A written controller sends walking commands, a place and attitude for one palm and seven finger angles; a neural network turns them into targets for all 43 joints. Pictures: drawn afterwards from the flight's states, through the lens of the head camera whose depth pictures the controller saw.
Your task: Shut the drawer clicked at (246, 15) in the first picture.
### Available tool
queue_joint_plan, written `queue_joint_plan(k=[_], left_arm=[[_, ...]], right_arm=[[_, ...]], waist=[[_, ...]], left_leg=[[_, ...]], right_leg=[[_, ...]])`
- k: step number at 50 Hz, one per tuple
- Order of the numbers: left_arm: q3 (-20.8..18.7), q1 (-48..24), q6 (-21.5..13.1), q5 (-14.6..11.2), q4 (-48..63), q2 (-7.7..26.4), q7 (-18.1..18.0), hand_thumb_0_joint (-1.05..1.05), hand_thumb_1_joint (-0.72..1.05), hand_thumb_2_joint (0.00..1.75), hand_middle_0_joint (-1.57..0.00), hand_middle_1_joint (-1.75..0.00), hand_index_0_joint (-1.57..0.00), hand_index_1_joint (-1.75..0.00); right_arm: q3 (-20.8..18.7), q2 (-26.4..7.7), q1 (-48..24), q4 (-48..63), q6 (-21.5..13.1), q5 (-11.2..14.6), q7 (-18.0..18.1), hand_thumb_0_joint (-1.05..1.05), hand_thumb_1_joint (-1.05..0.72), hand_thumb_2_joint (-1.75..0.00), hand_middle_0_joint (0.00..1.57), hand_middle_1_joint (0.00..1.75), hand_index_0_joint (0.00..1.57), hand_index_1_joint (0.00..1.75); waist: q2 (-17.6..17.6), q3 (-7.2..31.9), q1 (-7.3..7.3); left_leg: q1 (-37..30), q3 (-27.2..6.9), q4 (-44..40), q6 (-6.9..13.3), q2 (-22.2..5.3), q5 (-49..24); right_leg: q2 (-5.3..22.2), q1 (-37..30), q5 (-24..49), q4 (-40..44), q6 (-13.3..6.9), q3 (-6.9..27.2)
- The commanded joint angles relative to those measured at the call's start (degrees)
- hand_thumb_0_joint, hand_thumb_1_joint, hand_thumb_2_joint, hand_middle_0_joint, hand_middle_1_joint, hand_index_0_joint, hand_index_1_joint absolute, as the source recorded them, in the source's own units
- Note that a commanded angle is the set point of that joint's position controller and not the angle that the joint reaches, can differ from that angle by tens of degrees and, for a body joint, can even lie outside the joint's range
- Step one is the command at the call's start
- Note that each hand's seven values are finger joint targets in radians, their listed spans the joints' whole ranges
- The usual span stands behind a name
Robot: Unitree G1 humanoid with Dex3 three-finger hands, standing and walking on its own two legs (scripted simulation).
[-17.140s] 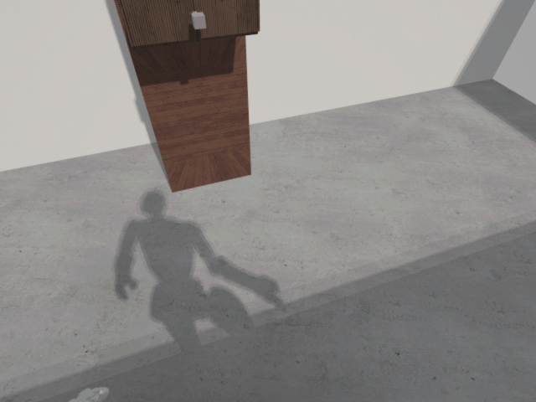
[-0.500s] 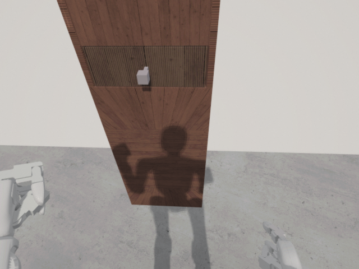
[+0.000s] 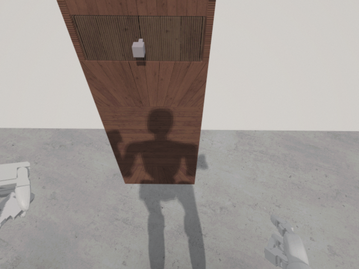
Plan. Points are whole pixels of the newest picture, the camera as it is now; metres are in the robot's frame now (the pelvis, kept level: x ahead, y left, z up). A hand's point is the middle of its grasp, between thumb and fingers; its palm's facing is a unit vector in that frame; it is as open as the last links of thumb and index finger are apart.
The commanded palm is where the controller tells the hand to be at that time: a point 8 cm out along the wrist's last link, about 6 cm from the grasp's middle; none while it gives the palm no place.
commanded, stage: step back with the hand held close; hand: left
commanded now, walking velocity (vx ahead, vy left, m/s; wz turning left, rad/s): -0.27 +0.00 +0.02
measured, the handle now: (139, 46) +0.68 +0.17 +0.16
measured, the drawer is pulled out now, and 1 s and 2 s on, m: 0.00 0.00 0.00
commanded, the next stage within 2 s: stop stepping back and stand still in 0.50 s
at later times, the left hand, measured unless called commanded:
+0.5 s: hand out of the picture +0.09 +0.23 +0.18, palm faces +0.38 -0.82 -0.43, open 3.2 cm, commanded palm +0.02 +0.27 +0.19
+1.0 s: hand out of the picture -0.04 +0.19 +0.18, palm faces +0.41 -0.80 -0.44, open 3.2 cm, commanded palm -0.10 +0.24 +0.19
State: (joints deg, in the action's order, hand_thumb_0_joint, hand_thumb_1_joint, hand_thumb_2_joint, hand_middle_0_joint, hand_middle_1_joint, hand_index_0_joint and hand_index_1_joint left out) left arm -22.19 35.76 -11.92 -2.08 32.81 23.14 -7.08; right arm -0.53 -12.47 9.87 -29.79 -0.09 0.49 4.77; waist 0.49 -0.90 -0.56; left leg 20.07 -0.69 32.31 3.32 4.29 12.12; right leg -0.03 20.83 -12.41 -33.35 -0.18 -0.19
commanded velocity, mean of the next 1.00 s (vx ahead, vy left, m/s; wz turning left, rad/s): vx -0.12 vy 0.03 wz -0.02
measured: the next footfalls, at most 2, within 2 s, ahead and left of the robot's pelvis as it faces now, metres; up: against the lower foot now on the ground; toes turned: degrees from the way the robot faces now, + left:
right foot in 0.54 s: -0.18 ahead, -0.14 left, +0.00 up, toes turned +1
left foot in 0.78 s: -0.15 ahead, +0.06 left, +0.00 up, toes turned +3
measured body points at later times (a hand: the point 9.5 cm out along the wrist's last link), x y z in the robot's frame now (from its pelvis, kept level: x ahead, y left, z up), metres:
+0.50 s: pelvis -0.11 -0.02 +0.01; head -0.07 +0.00 +0.45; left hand +0.06 +0.27 +0.20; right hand +0.07 -0.22 -0.08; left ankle +0.01 +0.10 -0.73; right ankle -0.19 -0.15 -0.71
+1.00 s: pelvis -0.22 -0.05 +0.00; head -0.23 -0.04 +0.45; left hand -0.07 +0.24 +0.20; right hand -0.04 -0.28 -0.06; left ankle -0.19 +0.06 -0.73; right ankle -0.22 -0.14 -0.73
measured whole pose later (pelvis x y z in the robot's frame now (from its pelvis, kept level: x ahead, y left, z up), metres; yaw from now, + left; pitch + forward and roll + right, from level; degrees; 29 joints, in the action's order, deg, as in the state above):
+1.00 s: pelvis -0.22 -0.05 +0.00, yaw +3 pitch -1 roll +1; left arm -19.5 35.6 -12.0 -1.3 31.6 22.0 -8.6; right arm -0.1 -12.8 13.6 -32.5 -5.5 0.2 4.0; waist -1.2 2.4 1.2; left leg 16.4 1.2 30.7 1.9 2.0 14.5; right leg -0.5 13.5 -18.1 -32.2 -1.7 -2.4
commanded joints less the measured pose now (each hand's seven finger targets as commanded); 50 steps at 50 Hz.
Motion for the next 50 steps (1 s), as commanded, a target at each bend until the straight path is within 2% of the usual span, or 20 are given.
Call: queue_joint_plan(k=[1, 3, 6, 8, 10, 11, 16, 22, 26, 28, 29, 30, 32, 35, 39, 42, 44, 47, 48, 50], left_arm=[[-5.6, -2.8, -3.7, 0.8, 8.4, 6.9, -1.4, 0.0, 0.9, 0.9, -1.4, -1.6, -1.4, -1.6], [-5.6, -5.3, -4.1, 0.2, 10.4, 8.4, -2.3, 0.0, 0.9, 0.9, -1.4, -1.6, -1.4, -1.6], [-4.4, -5.4, -4.2, 0.3, 11.6, 8.0, -3.2, 0.0, 0.9, 0.9, -1.4, -1.6, -1.4, -1.6], [-5.2, -5.2, -4.2, 0.3, 14.5, 9.5, -3.5, 0.0, 0.9, 0.9, -1.4, -1.6, -1.4, -1.6], [-6.1, -4.0, -5.7, 0.5, 17.9, 8.9, -3.8, 0.0, 0.9, 0.9, -1.4, -1.6, -1.4, -1.6], [-7.1, -5.7, -6.0, 1.2, 18.5, 9.5, -4.1, 0.0, 0.9, 0.9, -1.4, -1.6, -1.4, -1.6], [-6.7, -1.2, -6.3, -0.3, 15.8, 7.3, -3.9, 0.0, 0.9, 0.9, -1.4, -1.6, -1.4, -1.6], [-3.4, -0.8, -5.2, -1.5, 14.6, 5.7, -2.4, 0.0, 0.9, 0.9, -1.4, -1.6, -1.4, -1.6], [-6.5, 0.3, -6.2, -2.1, 16.8, 9.6, -1.2, 0.0, 0.9, 0.9, -1.4, -1.6, -1.4, -1.6], [-11.1, 1.1, -6.9, -2.3, 17.3, 15.2, -1.5, 0.0, 0.9, 0.9, -1.4, -1.6, -1.4, -1.6], [-11.5, 1.0, -6.9, -2.8, 15.4, 14.9, -1.9, 0.0, 0.9, 0.9, -1.4, -1.6, -1.4, -1.6], [-9.7, 2.0, -6.4, -2.4, 13.7, 12.3, -1.9, 0.0, 0.9, 0.9, -1.4, -1.6, -1.4, -1.6], [-11.1, 7.0, -3.6, -1.6, 10.3, 11.0, -2.0, 0.0, 0.9, 0.9, -1.4, -1.6, -1.4, -1.6], [-8.6, 4.8, -2.8, -0.9, 8.7, 8.5, -2.6, 0.0, 0.9, 0.9, -1.4, -1.6, -1.4, -1.6], [-4.1, 1.0, -2.4, -1.3, 10.9, 6.8, -3.2, 0.0, 0.9, 0.9, -1.4, -1.6, -1.4, -1.6], [-4.5, -0.1, -3.3, 0.2, 14.5, 8.9, -3.5, 0.0, 0.9, 0.9, -1.4, -1.6, -1.4, -1.6], [-3.6, -1.1, -3.5, 0.2, 15.5, 8.5, -2.5, 0.0, 0.9, 0.9, -1.4, -1.6, -1.4, -1.6], [-5.4, -1.6, -3.6, 0.5, 10.4, 7.8, -3.1, 0.0, 0.9, 0.9, -1.4, -1.6, -1.4, -1.6], [-7.1, -2.0, -3.7, 0.6, 9.8, 9.5, -3.1, 0.0, 0.9, 0.9, -1.4, -1.6, -1.4, -1.6], [-6.2, -1.0, -4.1, 0.5, 6.3, 8.3, -2.9, 0.0, 0.9, 0.9, -1.4, -1.6, -1.4, -1.6]], right_arm=[[-3.3, -8.0, -3.2, 8.7, -3.3, 0.0, 0.5, 0.0, -0.9, -0.9, 0.2, 0.3, 0.2, 0.3], [-3.6, -7.6, -2.4, 7.5, -3.4, 0.0, 0.2, 0.0, -0.9, -0.9, 0.2, 0.3, 0.2, 0.3], [-2.4, -6.1, -2.6, 7.0, -3.5, -0.5, 0.2, 0.0, -0.9, -0.9, 0.2, 0.3, 0.2, 0.3], [-1.8, -6.3, -3.2, 7.3, -3.5, -0.5, 0.9, 0.0, -0.9, -0.9, 0.2, 0.3, 0.2, 0.3], [-1.8, -8.0, -3.6, 8.1, -4.8, -0.9, 1.8, 0.0, -0.9, -0.9, 0.2, 0.3, 0.2, 0.3], [-1.9, -6.1, -2.1, 7.5, -6.3, -1.5, 1.5, 0.0, -0.9, -0.9, 0.2, 0.3, 0.2, 0.3], [-3.5, -5.6, -1.0, 4.0, -9.6, -1.5, -0.2, 0.0, -0.9, -0.9, 0.2, 0.3, 0.2, 0.3], [-2.9, -6.3, -1.1, 1.3, -11.0, -1.9, -1.7, 0.0, -0.9, -0.9, 0.2, 0.3, 0.2, 0.3], [-2.6, -5.9, -3.1, 2.0, -9.5, -1.8, -1.9, 0.0, -0.9, -0.9, 0.2, 0.3, 0.2, 0.3], [-2.1, -4.2, -4.3, 3.4, -7.6, -1.2, -1.7, 0.0, -0.9, -0.9, 0.2, 0.3, 0.2, 0.3], [-1.8, -3.7, -5.8, 3.9, -7.4, -0.7, -1.1, 0.0, -0.9, -0.9, 0.2, 0.3, 0.2, 0.3], [-2.7, -4.5, -6.2, 3.3, -7.4, 0.4, -1.0, 0.0, -0.9, -0.9, 0.2, 0.3, 0.2, 0.3], [-1.4, -2.5, -6.5, 5.1, -6.1, 0.4, -0.4, 0.0, -0.9, -0.9, 0.2, 0.3, 0.2, 0.3], [-0.6, -3.7, -6.0, 5.4, -5.6, 0.4, 0.6, 0.0, -0.9, -0.9, 0.2, 0.3, 0.2, 0.3], [-2.2, -6.9, -2.1, 5.2, -6.9, 0.9, 0.8, 0.0, -0.9, -0.9, 0.2, 0.3, 0.2, 0.3], [-2.3, -7.3, 0.1, 6.2, -7.7, 0.5, 0.0, 0.0, -0.9, -0.9, 0.2, 0.3, 0.2, 0.3], [-1.4, -6.7, -2.1, 5.7, -8.1, -0.3, -0.6, 0.0, -0.9, -0.9, 0.2, 0.3, 0.2, 0.3], [-1.5, -7.2, -2.7, 5.3, -8.4, -0.1, -0.5, 0.0, -0.9, -0.9, 0.2, 0.3, 0.2, 0.3], [-1.9, -7.0, -2.6, 5.4, -8.0, -0.2, -0.4, 0.0, -0.9, -0.9, 0.2, 0.3, 0.2, 0.3], [-2.9, -6.2, -2.3, 5.1, -6.9, -0.6, -0.5, 0.0, -0.9, -0.9, 0.2, 0.3, 0.2, 0.3]], waist=[[-4.2, 2.0, 0.98], [-9.6, 2.4, 1.36], [-10.8, 4.9, 1.62], [-3.2, 4.3, 1.85], [19.8, 2.6, 1.11], [20.7, 3.3, 1.43], [7.0, 7.2, 0.52], [12.4, 10.0, 1.09], [8.0, 12.7, -0.26], [-8.4, 13.3, -0.1], [-10.2, 11.1, -1.08], [-14.7, 11.5, -1.23], [-10.9, 12.6, -0.12], [-6.0, 9.8, 0.95], [-2.9, 11.8, 1.55], [6.7, 13.0, 1.17], [12.0, 6.8, 0.79], [6.4, -1.3, 0.53], [2.6, -0.6, 0.78], [-10.2, -0.5, 0.9]], left_leg=[[19.2, -8.1, -5.5, 1.9, -7.6, 20.7], [5.4, -4.2, 10.4, -1.2, -3.8, 15.8], [-3.1, -2.4, 18.1, -1.7, -4.5, 12.3], [-6.1, -2.7, 1.9, -1.9, -5.4, 9.9], [9.8, -20.3, -19.4, 3.4, -17.2, 16.2], [14.0, -25.9, -21.4, 6.9, -21.8, 11.0], [0.1, -16.0, -13.9, 6.6, -19.5, -9.0], [-7.3, -12.5, -17.0, 3.6, -17.5, -9.5], [-8.3, -6.5, -12.4, -0.8, -12.6, -8.8], [-6.2, 2.1, 3.5, -5.0, -5.3, 3.3], [-1.5, 2.2, 14.7, -5.5, -3.3, 10.3], [6.7, -0.7, 23.8, -4.9, -1.2, 14.9], [13.2, -0.6, 21.9, -4.4, -4.2, 11.4], [5.5, 2.8, 7.4, -3.3, -4.0, 5.9], [-10.8, 1.8, -12.4, -0.3, -7.5, -18.3], [-21.4, -5.6, -4.1, 2.3, -13.8, -44.2], [-7.5, -9.9, -13.9, 2.3, -15.2, -21.8], [9.0, -7.9, -15.4, 2.2, -13.1, 9.0], [9.5, -5.4, -12.3, 0.8, -10.4, 14.9], [9.2, -0.8, 8.2, -2.2, -3.7, 15.6]], right_leg=[[6.4, -12.4, -7.2, 7.2, -1.5, 11.3], [14.0, 4.8, -21.8, 19.0, -5.6, 18.1], [17.0, 11.0, -17.9, 19.4, -6.7, 12.9], [11.8, 10.7, -15.6, 12.3, -3.5, 6.1], [-0.5, -0.3, -11.7, -11.9, 0.8, 0.1], [-2.9, -1.7, -13.0, -25.3, 1.0, 2.1], [-1.7, 4.6, -16.3, -26.2, 1.4, 3.5], [-3.6, -2.6, -16.6, -2.5, 1.4, -1.5], [-2.0, -9.7, -2.4, 15.9, 0.0, -2.3], [11.6, -4.0, 10.8, 19.0, -4.1, 8.3], [17.5, -0.4, 16.8, 19.0, -6.4, 11.7], [17.9, -5.6, 32.7, 15.1, -5.1, 10.8], [15.6, -15.7, 46.9, 7.5, -4.3, 7.0], [13.4, -15.3, 41.9, 6.7, -5.7, 6.3], [7.7, -14.6, 35.5, -0.9, 1.1, 3.6], [2.8, -2.7, 7.3, -2.7, 2.3, 0.5], [1.5, -6.4, -12.5, -4.6, 1.4, -0.9], [1.7, -14.5, -5.8, 5.7, 0.4, -0.3], [3.3, -14.5, -7.1, 9.7, -0.8, 3.0], [14.0, -5.7, -31.7, 22.8, -7.5, 22.9]])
